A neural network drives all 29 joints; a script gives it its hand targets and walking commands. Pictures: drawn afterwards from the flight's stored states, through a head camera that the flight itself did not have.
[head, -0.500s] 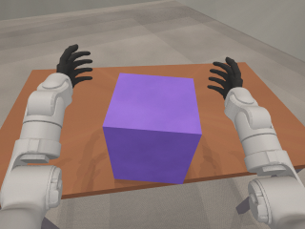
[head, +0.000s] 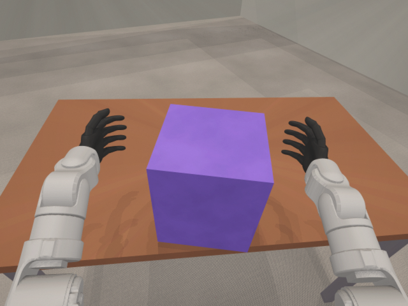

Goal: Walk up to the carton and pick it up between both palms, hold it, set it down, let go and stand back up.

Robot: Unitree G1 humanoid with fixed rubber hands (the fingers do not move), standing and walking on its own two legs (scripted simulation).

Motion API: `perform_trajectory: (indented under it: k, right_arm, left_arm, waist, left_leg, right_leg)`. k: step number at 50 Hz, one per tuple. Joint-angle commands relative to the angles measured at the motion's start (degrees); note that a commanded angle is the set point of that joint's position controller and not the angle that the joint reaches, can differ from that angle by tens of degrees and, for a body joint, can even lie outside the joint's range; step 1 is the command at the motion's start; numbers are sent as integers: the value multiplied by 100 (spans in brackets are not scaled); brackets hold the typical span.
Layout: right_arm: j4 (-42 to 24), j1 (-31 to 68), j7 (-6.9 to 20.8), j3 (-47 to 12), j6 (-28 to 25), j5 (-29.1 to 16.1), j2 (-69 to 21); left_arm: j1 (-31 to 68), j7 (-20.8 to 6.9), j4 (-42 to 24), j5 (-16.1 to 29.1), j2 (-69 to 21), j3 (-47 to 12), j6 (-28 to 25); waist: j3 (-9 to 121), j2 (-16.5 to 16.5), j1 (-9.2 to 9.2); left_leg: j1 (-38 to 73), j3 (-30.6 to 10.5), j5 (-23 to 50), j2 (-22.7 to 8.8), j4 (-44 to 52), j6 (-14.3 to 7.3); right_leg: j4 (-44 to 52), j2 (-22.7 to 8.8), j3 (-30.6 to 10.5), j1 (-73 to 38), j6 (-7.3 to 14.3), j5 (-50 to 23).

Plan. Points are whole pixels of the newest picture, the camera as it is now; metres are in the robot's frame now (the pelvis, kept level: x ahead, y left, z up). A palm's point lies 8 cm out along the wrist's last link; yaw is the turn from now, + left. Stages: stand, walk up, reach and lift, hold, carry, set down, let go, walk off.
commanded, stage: set down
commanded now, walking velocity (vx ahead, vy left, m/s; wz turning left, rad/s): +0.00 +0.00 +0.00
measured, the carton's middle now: (209, 179) +0.38 +0.01 +0.04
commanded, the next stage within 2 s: none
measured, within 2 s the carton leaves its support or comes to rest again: neither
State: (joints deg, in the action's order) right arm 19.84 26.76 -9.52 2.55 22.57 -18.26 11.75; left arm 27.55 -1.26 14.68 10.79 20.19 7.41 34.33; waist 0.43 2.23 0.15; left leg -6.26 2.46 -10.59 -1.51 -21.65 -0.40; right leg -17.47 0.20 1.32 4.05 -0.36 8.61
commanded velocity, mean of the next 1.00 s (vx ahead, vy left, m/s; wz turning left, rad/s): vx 0.00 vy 0.00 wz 0.00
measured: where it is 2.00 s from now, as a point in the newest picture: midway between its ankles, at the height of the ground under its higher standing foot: outside the picture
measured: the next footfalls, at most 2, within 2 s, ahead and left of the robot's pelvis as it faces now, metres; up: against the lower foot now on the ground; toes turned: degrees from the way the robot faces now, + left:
none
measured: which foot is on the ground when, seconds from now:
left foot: down 0.00-1.00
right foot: down 0.00-1.00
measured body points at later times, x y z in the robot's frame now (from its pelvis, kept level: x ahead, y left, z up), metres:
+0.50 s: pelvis +0.00 -0.01 +0.00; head -0.03 +0.01 +0.45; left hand +0.28 +0.23 +0.08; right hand +0.28 -0.19 +0.09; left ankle +0.02 +0.11 -0.75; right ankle +0.02 -0.12 -0.75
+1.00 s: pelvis +0.03 +0.00 +0.00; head +0.00 +0.02 +0.45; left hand +0.23 +0.23 +0.04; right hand +0.23 -0.19 +0.04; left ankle +0.02 +0.11 -0.75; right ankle +0.02 -0.12 -0.75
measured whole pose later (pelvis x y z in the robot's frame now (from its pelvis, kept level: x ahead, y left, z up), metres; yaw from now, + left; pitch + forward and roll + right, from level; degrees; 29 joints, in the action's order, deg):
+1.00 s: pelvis +0.03 +0.00 +0.00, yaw +0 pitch -7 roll -1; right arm -6.9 -23.0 -8.1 -1.3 5.1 -9.9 5.6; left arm -16.8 -2.4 -2.1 12.0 16.8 -0.2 5.0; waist -3.2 1.4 -3.4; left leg -0.8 2.2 -13.1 -1.0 -21.2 -0.4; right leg -18.3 -0.1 0.9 -0.9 -0.5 11.9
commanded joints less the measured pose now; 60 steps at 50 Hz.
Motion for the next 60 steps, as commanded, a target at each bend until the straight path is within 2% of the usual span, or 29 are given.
perform_trajectory:
  k: [1, 3, 5, 9, 11, 13, 15, 18, 20, 22, 23, 24, 25, 26, 27, 29, 31, 32, 36, 39, 41, 42, 44, 45, 48, 53, 57, 59, 60]
  right_arm:
    - [-1573, 1498, -29, 279, -242, 86, 640]
    - [-1696, 1138, -86, 305, -256, 174, 577]
    - [-1763, 573, -104, 191, -314, 119, 458]
    - [-2342, 37, -147, 79, -414, 282, 287]
    - [-2608, -181, -124, 174, -499, 434, 249]
    - [-2814, -95, -82, 200, -530, 462, 161]
    - [-2996, -464, -33, 222, -512, 567, 56]
    - [-3227, -909, -37, 101, -571, 594, 18]
    - [-3254, -1408, -24, 70, -611, 655, -53]
    - [-3324, -1691, -22, 52, -643, 737, -94]
    - [-3344, -2236, -4, -54, -684, 678, -128]
    - [-3355, -2233, -17, -38, -744, 769, -147]
    - [-3421, -2107, -23, -32, -762, 796, -139]
    - [-3483, -2448, 9, -35, -830, 763, -158]
    - [-3680, -2238, 7, 50, -897, 820, -158]
    - [-3816, -2266, 34, 11, -1003, 778, -190]
    - [-3859, -2734, 48, -38, -1151, 795, -285]
    - [-3755, -2979, 51, -113, -1210, 783, -289]
    - [-3467, -3661, 51, -170, -1430, 793, -262]
    - [-3444, -4168, 53, -292, -1604, 794, -214]
    - [-3484, -4248, 35, -279, -1710, 859, -180]
    - [-3573, -4027, 40, -256, -1743, 808, -189]
    - [-3732, -4192, 102, -235, -1846, 816, -235]
    - [-3721, -4349, 125, -263, -1907, 832, -233]
    - [-3689, -4465, 170, -195, -2027, 855, -212]
    - [-3198, -4977, 236, -311, -2055, 919, -70]
    - [-3237, -5123, 282, -261, -2216, 902, -5]
    - [-3327, -5116, 358, -276, -2374, 928, -108]
    - [-3225, -5133, 399, -177, -2462, 963, -79]
  left_arm:
    - [1723, -35, -1446, 11, 640, 255, -311]
    - [1479, -91, -1589, -6, 693, 285, -365]
    - [795, -151, -1838, -110, 530, 366, -390]
    - [338, -224, -2089, -184, 498, 430, -544]
    - [258, -186, -2201, -137, 481, 355, -686]
    - [272, -118, -2233, -56, 457, 288, -786]
    - [-62, -118, -2101, -50, 409, 224, -879]
    - [-501, -122, -2247, -16, 380, 216, -1077]
    - [-888, -159, -2213, -39, 391, 190, -1232]
    - [-1085, -173, -2188, -4, 336, 150, -1354]
    - [-1609, -207, -2258, -65, 264, 147, -1455]
    - [-1557, -223, -2285, -37, 301, 136, -1549]
    - [-1369, -222, -2311, -15, 366, 141, -1638]
    - [-1693, -195, -2425, -41, 378, 145, -1758]
    - [-1464, -170, -2495, 34, 446, 69, -1876]
    - [-1544, -119, -2529, 157, 425, -49, -2069]
    - [-1982, -101, -2670, 178, 411, -150, -2286]
    - [-2262, -125, -2455, 201, 312, -197, -2352]
    - [-2829, -147, -2601, 110, 248, -319, -2598]
    - [-3460, -194, -2547, 23, 142, -338, -2705]
    - [-3448, -214, -2565, 70, 224, -368, -2822]
    - [-3164, -197, -2699, 92, 326, -351, -2887]
    - [-3423, -143, -2716, 128, 346, -380, -3023]
    - [-3639, -125, -2647, 114, 307, -433, -3085]
    - [-3697, -103, -2622, 139, 324, -476, -3191]
    - [-4388, -175, -2237, -30, 162, -503, -3064]
    - [-4487, -183, -2541, -162, 159, -352, -3110]
    - [-4510, -144, -2573, -153, 228, -354, -3262]
    - [-4541, -110, -2568, -165, 196, -409, -3348]
  waist:
    - [1636, -467, 38]
    - [1675, -440, 130]
    - [1509, -498, 61]
    - [1211, -406, -97]
    - [1093, -481, -4]
    - [875, -520, -190]
    - [648, -435, -127]
    - [658, -439, -264]
    - [566, -408, -208]
    - [491, -378, -251]
    - [362, -313, -263]
    - [390, -359, -211]
    - [386, -374, -281]
    - [297, -390, -240]
    - [410, -433, -243]
    - [414, -508, -343]
    - [423, -485, -373]
    - [357, -458, -315]
    - [91, -598, -257]
    - [-97, -548, -220]
    - [-165, -468, -174]
    - [-268, -626, -248]
    - [-171, -599, -342]
    - [-302, -515, -339]
    - [-378, -605, -305]
    - [-590, -496, -288]
    - [-425, -594, -217]
    - [-307, -625, -352]
    - [-345, -550, -309]
  left_leg:
    - [470, 111, 1104, 168, 363, 200]
    - [548, 105, 1293, 172, 323, 195]
    - [708, 119, 1641, 158, 293, 239]
    - [622, 137, 1286, 186, 359, 199]
    - [539, 125, 965, 168, 412, 216]
    - [290, 124, 521, 153, 482, 184]
    - [176, 152, 204, 142, 560, 143]
    - [108, 137, 248, 148, 543, 83]
    - [181, 99, 342, 132, 515, 99]
    - [183, 123, 364, 143, 552, 116]
    - [239, 82, 423, 134, 544, 89]
    - [263, 71, 470, 132, 543, 109]
    - [220, 77, 367, 119, 565, 113]
    - [227, 65, 351, 124, 555, 120]
    - [169, 44, 321, 131, 563, 133]
    - [-16, 21, 203, 94, 576, 119]
    - [119, 29, 427, 116, 534, 154]
    - [168, -39, 573, 112, 499, 156]
    - [443, -86, 854, 107, 459, 234]
    - [615, -133, 1240, 151, 421, 264]
    - [592, -140, 1143, 159, 416, 237]
    - [463, -142, 970, 115, 468, 263]
    - [419, -140, 1070, 132, 434, 246]
    - [464, -153, 1117, 114, 442, 258]
    - [426, -138, 1092, 80, 420, 265]
    - [763, -152, 1652, 83, 426, 328]
    - [915, -120, 1843, 119, 407, 363]
    - [942, -108, 2013, 111, 406, 351]
    - [938, -150, 2044, 76, 401, 375]
  right_leg:
    - [177, 191, 5, -359, -13, -773]
    - [145, 175, 4, -433, -14, -1018]
    - [169, 177, -34, -437, -27, -1218]
    - [243, 145, -50, -309, -65, -752]
    - [274, 142, -21, -198, -1, -420]
    - [289, 94, -80, -59, 21, 56]
    - [337, 60, -104, 57, 47, 419]
    - [270, 45, -165, -51, 74, 357]
    - [263, 40, -150, -45, 80, 334]
    - [310, 36, -203, -47, 74, 301]
    - [305, 25, -199, -82, 68, 257]
    - [335, 36, -169, -104, 94, 268]
    - [332, 11, -216, -36, 93, 377]
    - [330, 22, -189, -47, 94, 377]
    - [344, 6, -221, -3, 93, 415]
    - [281, 2, -257, -57, 137, 510]
    - [307, -18, -251, -40, 131, 358]
    - [294, -12, -276, -85, 120, 236]
    - [389, -23, -286, 61, 161, 156]
    - [469, 5, -265, 0, 146, -74]
    - [478, -4, -265, 34, 129, 32]
    - [479, -23, -267, 152, 166, 181]
    - [488, -24, -251, 81, 187, 150]
    - [503, -12, -236, 112, 178, 161]
    - [514, -42, -276, 184, 221, 240]
    - [629, 26, -232, 199, 223, -103]
    - [646, 48, -228, 142, 220, -261]
    - [625, 47, -231, 174, 205, -386]
    - [612, 54, -208, 226, 195, -418]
